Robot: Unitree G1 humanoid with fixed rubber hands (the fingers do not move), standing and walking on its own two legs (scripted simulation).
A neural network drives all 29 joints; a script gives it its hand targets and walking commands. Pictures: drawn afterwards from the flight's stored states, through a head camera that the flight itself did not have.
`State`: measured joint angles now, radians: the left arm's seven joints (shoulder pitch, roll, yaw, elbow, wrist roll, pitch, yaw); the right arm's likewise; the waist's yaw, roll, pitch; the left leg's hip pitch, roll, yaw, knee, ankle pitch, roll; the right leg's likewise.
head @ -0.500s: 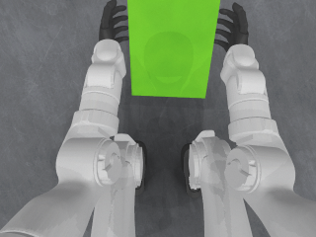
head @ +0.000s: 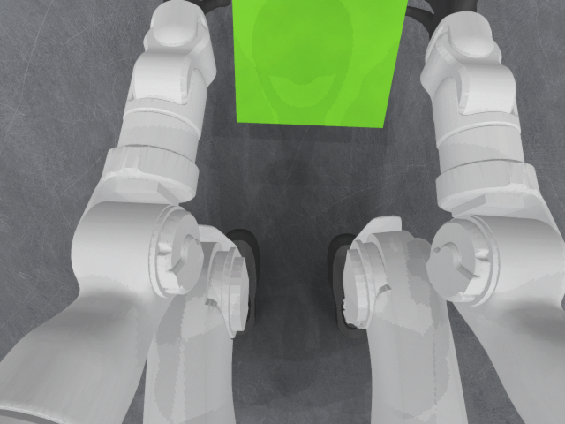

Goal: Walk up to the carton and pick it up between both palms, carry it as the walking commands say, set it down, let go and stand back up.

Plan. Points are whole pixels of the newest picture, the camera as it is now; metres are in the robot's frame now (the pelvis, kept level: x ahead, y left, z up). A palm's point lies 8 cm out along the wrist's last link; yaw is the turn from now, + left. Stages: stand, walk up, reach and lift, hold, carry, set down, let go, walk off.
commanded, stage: set down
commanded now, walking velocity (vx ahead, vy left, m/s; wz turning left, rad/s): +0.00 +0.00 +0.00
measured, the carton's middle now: (313, 7) +0.58 -0.03 -0.25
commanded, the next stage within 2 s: none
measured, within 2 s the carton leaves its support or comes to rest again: rests again in 2.00 s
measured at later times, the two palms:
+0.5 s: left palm out of the picture +0.57 +0.11 -0.17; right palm (447, 3) +0.55 -0.17 -0.16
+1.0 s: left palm out of the picture +0.58 +0.12 -0.17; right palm (446, 0) +0.56 -0.17 -0.17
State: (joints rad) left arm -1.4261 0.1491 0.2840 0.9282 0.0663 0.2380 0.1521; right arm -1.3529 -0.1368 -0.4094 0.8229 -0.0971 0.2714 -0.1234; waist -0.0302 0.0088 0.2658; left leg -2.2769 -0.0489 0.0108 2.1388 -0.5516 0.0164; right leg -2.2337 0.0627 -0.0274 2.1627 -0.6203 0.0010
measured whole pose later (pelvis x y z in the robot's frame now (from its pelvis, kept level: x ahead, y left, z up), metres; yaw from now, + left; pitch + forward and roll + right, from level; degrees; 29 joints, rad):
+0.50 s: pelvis +0.01 -0.01 -0.02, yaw +0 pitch +39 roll -1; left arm -1.48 0.18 0.37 0.93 0.13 0.22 0.05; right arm -1.40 -0.15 -0.44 0.83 -0.09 0.24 -0.07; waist -0.03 -0.01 0.31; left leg -2.29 -0.04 0.00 2.21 -0.60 0.00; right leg -2.26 0.08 -0.05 2.23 -0.65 -0.02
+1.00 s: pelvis +0.02 +0.00 -0.02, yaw +0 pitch +40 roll -1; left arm -1.48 0.16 0.42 0.94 0.18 0.18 0.02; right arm -1.41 -0.14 -0.48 0.84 -0.12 0.19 -0.02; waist -0.03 0.00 0.31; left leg -2.29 -0.05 0.00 2.21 -0.62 0.01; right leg -2.25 0.08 -0.04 2.23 -0.68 -0.01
